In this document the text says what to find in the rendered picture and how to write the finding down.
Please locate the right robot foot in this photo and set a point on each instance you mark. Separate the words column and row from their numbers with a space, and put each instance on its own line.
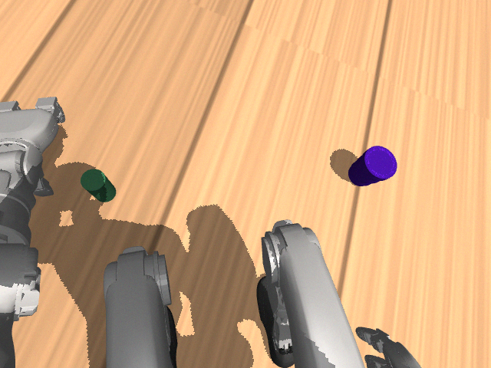
column 280, row 357

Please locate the right robot hand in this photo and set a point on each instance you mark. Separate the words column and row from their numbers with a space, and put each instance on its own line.
column 395, row 354

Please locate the left robot hand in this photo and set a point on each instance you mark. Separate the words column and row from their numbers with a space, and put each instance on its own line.
column 37, row 126

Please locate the left robot arm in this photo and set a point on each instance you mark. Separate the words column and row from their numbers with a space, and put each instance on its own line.
column 20, row 169

